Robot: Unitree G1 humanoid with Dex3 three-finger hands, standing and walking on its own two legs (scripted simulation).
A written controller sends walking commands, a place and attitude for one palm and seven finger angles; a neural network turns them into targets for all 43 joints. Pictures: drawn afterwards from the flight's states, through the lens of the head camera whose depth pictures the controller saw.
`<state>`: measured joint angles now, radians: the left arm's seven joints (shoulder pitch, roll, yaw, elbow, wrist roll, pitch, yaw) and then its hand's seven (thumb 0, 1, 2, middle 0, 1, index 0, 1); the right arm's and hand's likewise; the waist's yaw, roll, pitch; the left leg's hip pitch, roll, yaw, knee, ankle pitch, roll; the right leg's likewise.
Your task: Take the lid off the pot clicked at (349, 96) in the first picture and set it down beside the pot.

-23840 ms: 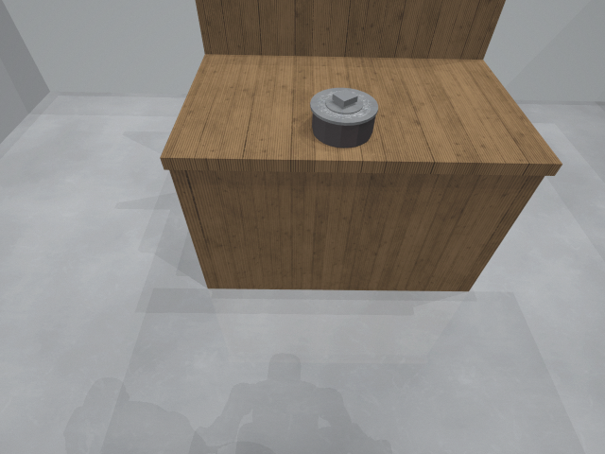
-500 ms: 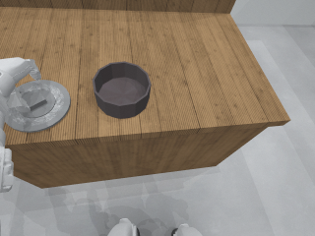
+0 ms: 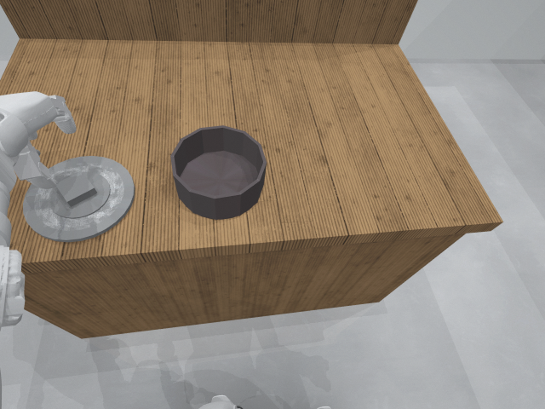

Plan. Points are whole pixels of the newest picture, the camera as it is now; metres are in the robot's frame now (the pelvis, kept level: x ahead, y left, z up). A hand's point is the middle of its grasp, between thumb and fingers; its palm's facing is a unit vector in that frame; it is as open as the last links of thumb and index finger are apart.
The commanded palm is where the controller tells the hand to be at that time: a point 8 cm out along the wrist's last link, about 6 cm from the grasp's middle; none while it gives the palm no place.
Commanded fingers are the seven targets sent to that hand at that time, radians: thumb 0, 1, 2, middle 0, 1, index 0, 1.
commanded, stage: raise the empty hand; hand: left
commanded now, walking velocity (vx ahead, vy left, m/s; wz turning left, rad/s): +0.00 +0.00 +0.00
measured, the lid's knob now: (76, 188) +0.49 +0.32 -0.04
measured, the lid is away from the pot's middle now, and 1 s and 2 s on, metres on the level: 0.25 0.25 0.25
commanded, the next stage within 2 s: draw the hand back to the body in 0.44 s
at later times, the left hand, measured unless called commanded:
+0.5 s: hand (18, 129) +0.46 +0.32 +0.12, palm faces -0.39 -0.14 -0.91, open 11.0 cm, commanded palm +0.49 +0.31 +0.18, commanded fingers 0.00 0.02 0.59 -0.33 -0.90 -0.33 -0.90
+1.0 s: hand (18, 156) +0.42 +0.31 +0.12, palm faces -0.36 -0.11 -0.92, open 11.0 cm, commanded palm +0.41 +0.30 +0.18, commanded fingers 0.00 0.02 0.59 -0.33 -0.90 -0.33 -0.90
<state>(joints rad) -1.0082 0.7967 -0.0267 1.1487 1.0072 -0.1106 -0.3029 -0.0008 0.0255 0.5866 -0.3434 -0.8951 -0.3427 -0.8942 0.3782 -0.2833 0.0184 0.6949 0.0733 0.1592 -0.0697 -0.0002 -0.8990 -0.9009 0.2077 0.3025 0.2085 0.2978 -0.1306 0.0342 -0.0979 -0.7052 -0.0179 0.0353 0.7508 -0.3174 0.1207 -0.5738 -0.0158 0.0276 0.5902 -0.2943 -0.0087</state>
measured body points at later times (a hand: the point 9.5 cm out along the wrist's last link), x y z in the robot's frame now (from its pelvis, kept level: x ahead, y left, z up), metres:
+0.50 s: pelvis +0.01 +0.00 +0.01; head +0.08 +0.02 +0.45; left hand +0.48 +0.33 +0.17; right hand +0.03 -0.29 -0.10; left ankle +0.02 +0.03 -0.71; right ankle -0.01 -0.20 -0.71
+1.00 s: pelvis +0.01 -0.01 +0.02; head +0.07 +0.00 +0.46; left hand +0.44 +0.32 +0.17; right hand +0.09 -0.28 -0.10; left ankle +0.02 +0.03 -0.71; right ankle -0.01 -0.20 -0.71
